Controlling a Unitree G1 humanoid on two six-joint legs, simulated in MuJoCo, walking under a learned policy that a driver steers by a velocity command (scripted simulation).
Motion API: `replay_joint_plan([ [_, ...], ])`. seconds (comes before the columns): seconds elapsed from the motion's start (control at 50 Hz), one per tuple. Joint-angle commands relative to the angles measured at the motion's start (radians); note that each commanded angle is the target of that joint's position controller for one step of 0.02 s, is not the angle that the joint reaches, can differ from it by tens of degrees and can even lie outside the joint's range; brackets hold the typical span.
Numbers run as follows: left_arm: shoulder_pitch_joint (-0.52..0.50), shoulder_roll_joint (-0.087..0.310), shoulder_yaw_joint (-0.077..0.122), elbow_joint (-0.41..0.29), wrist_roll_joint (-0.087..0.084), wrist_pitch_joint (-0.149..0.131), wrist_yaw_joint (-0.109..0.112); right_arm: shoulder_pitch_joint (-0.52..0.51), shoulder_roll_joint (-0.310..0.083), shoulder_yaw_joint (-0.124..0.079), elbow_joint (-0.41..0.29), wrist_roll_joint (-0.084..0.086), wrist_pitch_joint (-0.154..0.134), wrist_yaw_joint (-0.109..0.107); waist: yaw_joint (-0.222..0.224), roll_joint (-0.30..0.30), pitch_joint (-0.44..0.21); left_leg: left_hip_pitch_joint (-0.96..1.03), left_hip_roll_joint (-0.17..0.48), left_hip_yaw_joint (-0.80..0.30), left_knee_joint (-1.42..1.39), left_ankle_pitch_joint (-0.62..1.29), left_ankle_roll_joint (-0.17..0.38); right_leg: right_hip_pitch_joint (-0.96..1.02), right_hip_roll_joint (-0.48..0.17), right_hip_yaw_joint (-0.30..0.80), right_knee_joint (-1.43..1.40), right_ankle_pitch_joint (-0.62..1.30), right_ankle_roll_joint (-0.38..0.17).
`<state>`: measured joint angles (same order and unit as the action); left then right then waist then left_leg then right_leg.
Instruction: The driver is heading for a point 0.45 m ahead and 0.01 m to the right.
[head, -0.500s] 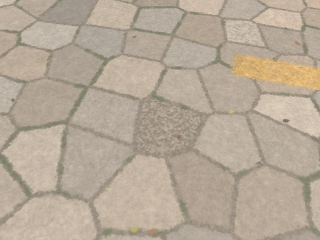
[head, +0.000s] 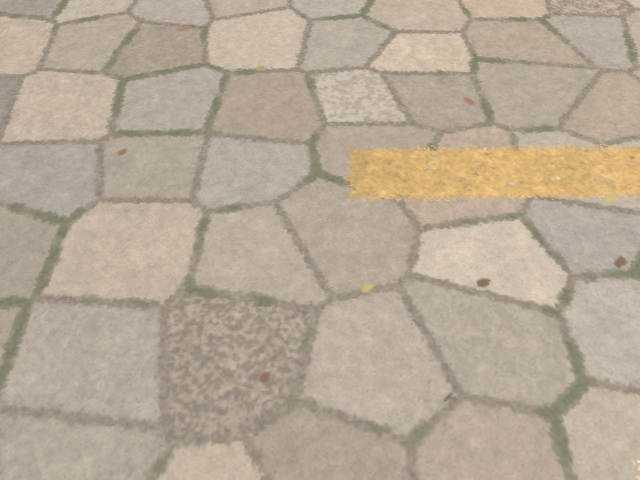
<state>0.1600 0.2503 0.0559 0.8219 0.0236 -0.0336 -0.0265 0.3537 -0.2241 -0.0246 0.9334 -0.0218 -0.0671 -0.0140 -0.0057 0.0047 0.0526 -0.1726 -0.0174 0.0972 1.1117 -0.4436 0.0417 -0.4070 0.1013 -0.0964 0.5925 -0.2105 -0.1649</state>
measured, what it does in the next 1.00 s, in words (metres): walks ahead: left foot, then right foot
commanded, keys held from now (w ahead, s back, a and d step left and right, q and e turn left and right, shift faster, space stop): w+e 0.12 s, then w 0.26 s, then no key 0.62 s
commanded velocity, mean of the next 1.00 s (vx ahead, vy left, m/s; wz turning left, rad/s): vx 0.30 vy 0.00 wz -0.19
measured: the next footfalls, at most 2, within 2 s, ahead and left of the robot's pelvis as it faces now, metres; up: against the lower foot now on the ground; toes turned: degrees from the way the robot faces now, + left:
left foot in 0.46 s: +0.44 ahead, +0.09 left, +0.00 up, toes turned -8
right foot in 0.86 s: +0.41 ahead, -0.12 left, +0.00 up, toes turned -10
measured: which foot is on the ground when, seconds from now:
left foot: up 0.00-0.44, down 0.46-1.00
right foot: down 0.00-0.48, up 0.50-0.84, down 0.86-1.00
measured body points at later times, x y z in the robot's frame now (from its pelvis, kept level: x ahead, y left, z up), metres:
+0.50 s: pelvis +0.28 +0.02 +0.00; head +0.32 +0.02 +0.45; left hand +0.30 +0.30 -0.13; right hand +0.43 -0.24 -0.09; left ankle +0.40 +0.09 -0.72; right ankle +0.09 -0.04 -0.68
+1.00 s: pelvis +0.37 +0.00 +0.02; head +0.37 -0.01 +0.47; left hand +0.47 +0.23 -0.12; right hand +0.37 -0.23 -0.13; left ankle +0.40 +0.09 -0.72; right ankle +0.37 -0.11 -0.72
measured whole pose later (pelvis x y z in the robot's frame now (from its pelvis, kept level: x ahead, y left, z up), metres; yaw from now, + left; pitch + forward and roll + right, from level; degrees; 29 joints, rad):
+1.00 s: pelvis +0.37 +0.00 +0.02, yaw -10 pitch -1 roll +0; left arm 0.23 0.19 -0.01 1.02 0.01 -0.01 0.03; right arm 0.28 -0.20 0.00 0.98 -0.01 -0.01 -0.01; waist -0.02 0.02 0.01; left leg -0.18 -0.03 0.06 0.39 -0.19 0.04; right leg -0.20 0.00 0.01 0.43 -0.20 -0.01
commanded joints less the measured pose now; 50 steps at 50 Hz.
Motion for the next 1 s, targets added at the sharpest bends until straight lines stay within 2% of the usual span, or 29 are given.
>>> replay_joint_plan([
  [0.02, 0.18, 0.16, 0.053, 0.015, -0.02, 0.01, 0.016, -0.097, -0.142, -0.023, -0.154, 0.008, -0.052, 0.016, 0.052, 0.031, -0.068, -0.542, 0.075, -0.157, 0.231, 0.12, -0.002, 0.439, -0.375, 0.588, -0.344, 0.112, -0.213],
  [0.04, 0.144, 0.132, 0.044, 0.012, -0.02, 0.005, 0.019, -0.092, -0.137, -0.024, -0.149, 0.0, -0.041, 0.014, 0.015, 0.052, -0.02, -0.488, 0.096, -0.151, 0.164, 0.129, -0.017, 0.338, -0.325, 0.505, -0.356, 0.214, -0.175],
  [0.06, 0.127, 0.114, 0.036, 0.011, -0.025, -0.002, 0.024, -0.071, -0.129, -0.02, -0.149, -0.017, -0.02, 0.015, -0.013, 0.038, -0.019, -0.424, 0.108, -0.149, 0.114, 0.133, -0.038, 0.27, -0.281, 0.44, -0.371, 0.275, -0.156],
  [0.12, 0.155, 0.153, 0.043, 0.017, -0.027, -0.028, 0.021, -0.077, -0.102, -0.014, -0.168, -0.029, 0.024, 0.024, -0.029, -0.004, -0.031, -0.393, 0.113, -0.112, -0.007, 0.161, -0.079, 0.207, -0.218, 0.357, -0.385, 0.395, -0.14],
  [0.24, 0.275, 0.143, 0.036, 0.048, -0.028, -0.033, 0.021, -0.283, -0.09, -0.005, -0.233, -0.018, 0.029, 0.037, 0.061, -0.062, -0.017, -0.466, 0.112, -0.069, -0.323, 0.417, -0.085, 0.322, -0.18, 0.298, -0.392, 0.485, -0.039],
  [0.34, 0.333, 0.152, 0.028, 0.068, -0.011, -0.035, 0.034, -0.412, -0.099, 0.002, -0.275, -0.009, 0.015, 0.043, 0.11, -0.069, 0.0, -0.485, 0.074, -0.057, -0.485, 0.444, -0.042, 0.476, -0.231, 0.323, -0.359, 0.535, -0.034],
  [0.38, 0.313, 0.166, 0.028, 0.069, -0.004, -0.037, 0.042, -0.396, -0.116, -0.002, -0.278, -0.008, 0.008, 0.043, 0.083, -0.077, 0.007, -0.432, 0.056, -0.066, -0.54, 0.391, -0.01, 0.505, -0.264, 0.334, -0.329, 0.6, -0.026],
  [0.4, 0.284, 0.167, 0.027, 0.068, -0.003, -0.038, 0.046, -0.334, -0.125, -0.006, -0.259, -0.01, 0.002, 0.039, 0.048, -0.077, 0.002, -0.348, 0.034, -0.065, -0.576, 0.357, 0.009, 0.495, -0.257, 0.315, -0.277, 0.729, -0.005],
  [0.42, 0.27, 0.172, 0.026, 0.071, -0.003, -0.041, 0.048, -0.241, -0.14, -0.014, -0.226, -0.012, -0.006, 0.031, 0.012, -0.083, -0.037, -0.232, -0.006, -0.053, -0.597, 0.335, 0.026, 0.492, -0.241, 0.305, -0.183, 0.89, 0.016],
  [0.44, 0.251, 0.175, 0.025, 0.074, -0.008, -0.043, 0.045, -0.104, -0.151, -0.021, -0.181, -0.014, -0.019, 0.02, -0.055, -0.062, -0.101, -0.074, -0.018, -0.047, -0.679, 0.429, 0.047, 0.475, -0.2, 0.275, -0.024, 0.932, 0.041],
  [0.46, 0.251, 0.153, 0.016, 0.059, -0.022, -0.051, 0.043, 0.034, -0.19, -0.031, -0.149, -0.031, -0.034, 0.006, -0.105, -0.023, -0.203, 0.176, 0.106, -0.146, -0.663, 0.629, 0.078, 0.328, -0.159, 0.258, 0.178, 0.703, 0.063],
  [0.48, 0.405, 0.049, -0.006, 0.057, -0.065, -0.05, 0.044, 0.124, -0.303, -0.061, -0.142, -0.045, -0.029, 0.004, -0.069, 0.214, -0.382, 0.495, 0.438, -0.513, -0.588, 1.083, 0.25, 0.055, -0.004, 0.171, 0.576, 0.025, 0.115],
  [0.5, 0.415, 0.127, 0.01, 0.083, -0.044, -0.04, 0.054, 0.125, -0.251, -0.058, -0.128, 0.002, -0.011, 0.017, -0.065, 0.166, -0.439, 0.47, 0.479, -0.659, -0.646, 1.253, 0.315, -0.034, 0.055, 0.195, 0.712, -0.363, 0.118],
  [0.52, 0.343, 0.133, 0.014, 0.082, -0.021, -0.031, 0.056, 0.027, -0.193, -0.042, -0.142, 0.021, -0.01, 0.022, -0.031, 0.065, -0.294, 0.327, 0.43, -0.522, -0.676, 1.172, 0.291, -0.067, -0.004, 0.243, 0.73, -0.301, 0.121],
  [0.54, 0.282, 0.112, 0.006, 0.073, -0.01, -0.028, 0.05, -0.061, -0.124, -0.023, -0.151, 0.02, -0.011, 0.022, -0.013, 0.035, -0.184, 0.211, 0.377, -0.419, -0.721, 1.094, 0.251, -0.089, -0.043, 0.228, 0.668, -0.258, 0.125],
  [0.56, 0.244, 0.1, 0.004, 0.068, -0.006, -0.018, 0.043, -0.094, -0.087, -0.01, -0.147, 0.018, -0.012, 0.018, 0.0, 0.042, -0.114, 0.117, 0.327, -0.338, -0.769, 1.049, 0.213, -0.078, -0.074, 0.213, 0.607, -0.237, 0.13],
  [0.58, 0.244, 0.092, 0.003, 0.067, 0.006, -0.001, 0.035, -0.107, -0.078, -0.003, -0.135, 0.02, -0.011, 0.013, 0.023, 0.066, -0.086, 0.034, 0.287, -0.279, -0.807, 1.01, 0.188, -0.03, -0.09, 0.2, 0.549, -0.214, 0.14],
  [0.6, 0.266, 0.076, 0.0, 0.081, 0.01, 0.013, 0.029, -0.108, -0.085, -0.002, -0.126, 0.014, -0.013, 0.012, 0.037, 0.078, -0.091, -0.02, 0.264, -0.238, -0.821, 1.029, 0.18, 0.03, -0.08, 0.18, 0.526, -0.187, 0.148],
  [0.64, 0.286, 0.05, -0.008, 0.093, 0.002, 0.029, 0.025, -0.114, -0.105, -0.002, -0.11, 0.007, -0.02, 0.014, 0.065, 0.082, -0.12, -0.07, 0.242, -0.175, -0.828, 1.076, 0.187, 0.092, -0.073, 0.159, 0.455, -0.15, 0.161],
  [0.68, 0.258, 0.033, -0.018, 0.096, 0.002, 0.037, 0.029, -0.129, -0.11, 0.002, -0.096, 0.003, -0.02, 0.015, 0.074, 0.096, -0.12, -0.095, 0.218, -0.131, -0.831, 1.03, 0.175, 0.119, -0.089, 0.135, 0.311, -0.114, 0.168],
  [0.74, 0.18, 0.031, -0.029, 0.099, 0.001, 0.048, 0.038, -0.093, -0.12, 0.002, -0.067, 0.003, -0.007, 0.015, 0.037, 0.127, -0.125, -0.099, 0.207, -0.136, -0.842, 0.832, 0.157, 0.169, -0.104, 0.102, 0.154, -0.046, 0.17],
  [0.8, 0.132, 0.038, -0.034, 0.109, -0.002, 0.051, 0.047, -0.074, -0.124, 0.0, -0.045, 0.003, 0.016, 0.01, 0.017, 0.112, -0.097, -0.123, 0.215, -0.189, -0.849, 0.509, 0.152, 0.208, -0.11, 0.093, 0.041, -0.051, 0.165],
  [0.84, 0.131, 0.029, -0.041, 0.125, 0.003, 0.042, 0.054, -0.088, -0.113, 0.004, -0.038, 0.01, 0.031, 0.003, 0.035, 0.072, -0.055, -0.175, 0.196, -0.209, -0.824, 0.309, 0.114, 0.288, -0.113, 0.093, -0.138, 0.017, 0.148],
  [0.86, 0.131, 0.049, -0.041, 0.131, 0.008, 0.034, 0.06, -0.067, -0.099, 0.008, -0.03, 0.005, 0.033, 0.0, 0.032, 0.033, -0.04, -0.201, 0.18, -0.22, -0.811, 0.249, 0.075, 0.331, -0.159, 0.155, -0.21, 0.076, 0.139],
  [0.88, 0.149, 0.094, -0.036, 0.135, 0.014, 0.021, 0.066, -0.044, -0.08, 0.011, -0.032, 0.003, 0.033, 0.001, 0.012, -0.03, -0.041, -0.206, 0.137, -0.196, -0.754, 0.215, 0.04, 0.351, -0.261, 0.265, -0.256, 0.175, 0.121],
  [0.9, 0.092, 0.126, -0.03, 0.15, -0.009, 0.021, 0.065, 0.063, -0.027, 0.019, -0.001, 0.021, 0.041, 0.003, -0.066, -0.149, -0.027, -0.115, 0.052, -0.13, -0.781, 0.158, 0.018, 0.223, -0.301, 0.313, -0.27, 0.149, 0.071],
  [0.92, 0.07, 0.067, -0.042, 0.151, -0.017, 0.017, 0.057, 0.046, -0.049, 0.017, 0.029, 0.016, 0.05, -0.003, -0.041, -0.111, -0.007, -0.006, 0.058, -0.13, -0.788, 0.198, 0.005, 0.126, -0.275, 0.298, -0.296, 0.05, 0.081],
  [0.94, 0.068, 0.045, -0.047, 0.159, -0.019, 0.012, 0.053, 0.017, -0.069, 0.009, 0.032, 0.014, 0.054, -0.006, -0.029, -0.089, 0.014, 0.018, 0.07, -0.146, -0.786, 0.243, 0.005, 0.106, -0.235, 0.265, -0.3, 0.016, 0.105],
  [1.0, 0.098, 0.044, -0.046, 0.196, -0.023, 0.011, 0.062, -0.004, -0.069, 0.007, 0.05, 0.01, 0.053, -0.005, -0.015, -0.075, -0.001, 0.004, 0.098, -0.162, -0.79, 0.289, 0.01, 0.176, -0.195, 0.226, -0.293, 0.057, 0.12],
])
